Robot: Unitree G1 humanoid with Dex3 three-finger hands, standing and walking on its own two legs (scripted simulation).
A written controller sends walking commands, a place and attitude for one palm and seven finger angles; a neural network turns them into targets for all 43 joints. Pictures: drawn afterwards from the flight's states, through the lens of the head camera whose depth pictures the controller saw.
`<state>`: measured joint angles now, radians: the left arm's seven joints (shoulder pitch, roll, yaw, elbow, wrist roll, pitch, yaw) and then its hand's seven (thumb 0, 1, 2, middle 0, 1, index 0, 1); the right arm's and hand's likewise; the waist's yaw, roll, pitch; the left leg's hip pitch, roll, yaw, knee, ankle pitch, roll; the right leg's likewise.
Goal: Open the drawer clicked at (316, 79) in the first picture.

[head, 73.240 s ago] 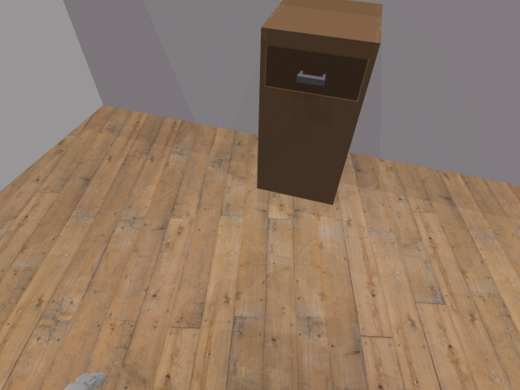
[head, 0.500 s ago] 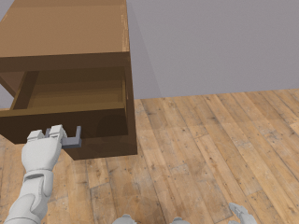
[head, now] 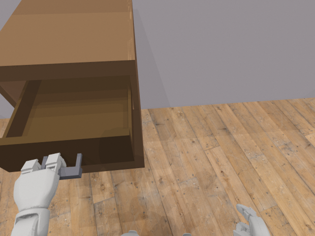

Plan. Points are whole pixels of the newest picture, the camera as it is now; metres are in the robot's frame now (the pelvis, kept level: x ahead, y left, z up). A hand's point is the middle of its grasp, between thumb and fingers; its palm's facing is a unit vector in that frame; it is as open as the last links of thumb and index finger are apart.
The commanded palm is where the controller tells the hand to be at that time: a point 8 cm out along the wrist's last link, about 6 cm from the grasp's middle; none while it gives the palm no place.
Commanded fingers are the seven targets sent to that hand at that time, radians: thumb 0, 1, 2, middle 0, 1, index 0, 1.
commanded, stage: pull the drawer open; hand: left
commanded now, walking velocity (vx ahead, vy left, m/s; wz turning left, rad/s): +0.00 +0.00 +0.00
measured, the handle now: (61, 166) +0.29 +0.27 -0.02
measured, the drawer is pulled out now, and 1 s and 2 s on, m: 0.21 0.30 0.30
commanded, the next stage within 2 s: open the thumb to release the handle in 0.96 s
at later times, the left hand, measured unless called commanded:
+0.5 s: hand (44, 219) +0.17 +0.28 -0.04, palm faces -0.04 -0.04 -1.00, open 5.8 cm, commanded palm +0.13 +0.26 +0.01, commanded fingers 0.00 0.90 0.90 -0.40 -1.35 -0.40 -1.35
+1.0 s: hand out of the picture +0.13 +0.28 -0.04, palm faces -0.05 -0.03 -1.00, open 5.9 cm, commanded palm +0.10 +0.27 +0.01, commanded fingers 0.00 0.90 0.90 -0.40 -1.35 -0.40 -1.35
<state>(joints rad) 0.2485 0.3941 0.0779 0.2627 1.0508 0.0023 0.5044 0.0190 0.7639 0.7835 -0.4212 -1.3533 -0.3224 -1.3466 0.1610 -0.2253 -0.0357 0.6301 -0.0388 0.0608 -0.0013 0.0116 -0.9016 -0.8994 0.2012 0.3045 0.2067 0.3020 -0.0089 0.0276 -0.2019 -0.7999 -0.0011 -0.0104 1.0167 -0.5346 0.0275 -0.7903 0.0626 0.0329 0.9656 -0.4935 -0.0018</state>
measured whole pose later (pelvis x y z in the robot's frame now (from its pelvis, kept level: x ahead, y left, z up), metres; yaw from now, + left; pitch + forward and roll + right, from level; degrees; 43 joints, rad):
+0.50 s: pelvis -0.01 -0.01 -0.01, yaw +1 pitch +17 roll -2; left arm 0.42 0.36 0.04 0.12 1.07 0.03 0.54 0.02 0.75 0.78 -0.42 -1.35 -0.34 -1.35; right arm 0.11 -0.21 -0.01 0.60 -0.05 0.05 0.01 0.01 -0.90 -0.90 0.20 0.30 0.21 0.30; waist 0.03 0.03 -0.20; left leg -0.81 -0.01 -0.03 1.06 -0.54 0.02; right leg -0.80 0.05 0.01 1.02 -0.52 -0.01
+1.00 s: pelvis -0.02 -0.01 -0.02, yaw +1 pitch +18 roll -1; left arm 0.57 0.38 0.08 0.02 1.06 -0.05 0.57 0.01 0.73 0.78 -0.40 -1.35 -0.32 -1.35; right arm 0.11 -0.23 -0.03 0.58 -0.07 0.06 0.02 0.01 -0.90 -0.90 0.20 0.30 0.21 0.30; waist 0.04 0.03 -0.20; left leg -0.87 -0.01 -0.02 1.13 -0.56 0.02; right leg -0.87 0.06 0.02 1.10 -0.54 -0.01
